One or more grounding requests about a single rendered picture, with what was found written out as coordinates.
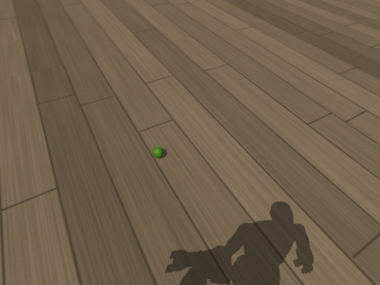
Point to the ball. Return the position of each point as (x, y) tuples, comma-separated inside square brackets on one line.
[(158, 152)]

